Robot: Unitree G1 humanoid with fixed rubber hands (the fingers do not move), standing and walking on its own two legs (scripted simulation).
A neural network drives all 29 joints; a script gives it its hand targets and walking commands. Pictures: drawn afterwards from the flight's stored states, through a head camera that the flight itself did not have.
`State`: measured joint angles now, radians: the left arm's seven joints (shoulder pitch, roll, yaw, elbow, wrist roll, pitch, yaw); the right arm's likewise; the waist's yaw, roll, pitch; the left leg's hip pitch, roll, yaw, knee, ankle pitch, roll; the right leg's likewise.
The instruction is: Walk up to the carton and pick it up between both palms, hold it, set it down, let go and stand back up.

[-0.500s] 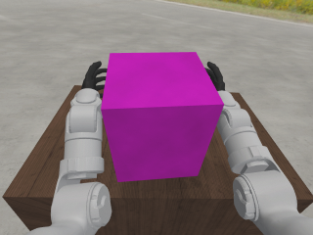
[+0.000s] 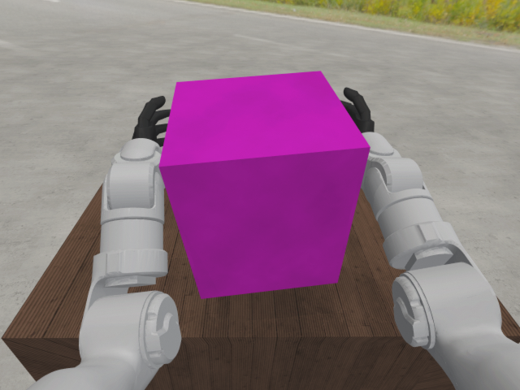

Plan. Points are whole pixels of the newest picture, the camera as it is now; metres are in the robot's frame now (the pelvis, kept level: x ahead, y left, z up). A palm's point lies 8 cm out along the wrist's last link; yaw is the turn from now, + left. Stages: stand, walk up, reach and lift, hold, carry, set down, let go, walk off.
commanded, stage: reach and lift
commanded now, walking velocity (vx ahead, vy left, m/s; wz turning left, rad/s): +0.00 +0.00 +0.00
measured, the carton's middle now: (260, 186) +0.36 -0.01 +0.21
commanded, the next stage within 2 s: hold in 0.40 s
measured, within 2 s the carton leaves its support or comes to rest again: neither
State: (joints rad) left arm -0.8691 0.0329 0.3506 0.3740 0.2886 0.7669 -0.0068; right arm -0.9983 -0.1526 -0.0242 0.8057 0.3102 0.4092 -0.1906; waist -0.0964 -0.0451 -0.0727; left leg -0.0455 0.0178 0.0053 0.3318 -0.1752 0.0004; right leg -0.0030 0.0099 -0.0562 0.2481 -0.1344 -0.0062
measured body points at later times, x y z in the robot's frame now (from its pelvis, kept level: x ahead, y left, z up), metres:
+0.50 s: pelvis +0.01 +0.00 +0.00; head -0.08 +0.02 +0.44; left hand +0.40 +0.15 +0.28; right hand +0.40 -0.15 +0.30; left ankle +0.01 +0.12 -0.75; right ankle +0.01 -0.11 -0.75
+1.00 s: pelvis +0.00 -0.01 +0.00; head -0.09 +0.01 +0.44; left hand +0.39 +0.15 +0.30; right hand +0.39 -0.16 +0.33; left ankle +0.01 +0.12 -0.75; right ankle +0.01 -0.11 -0.75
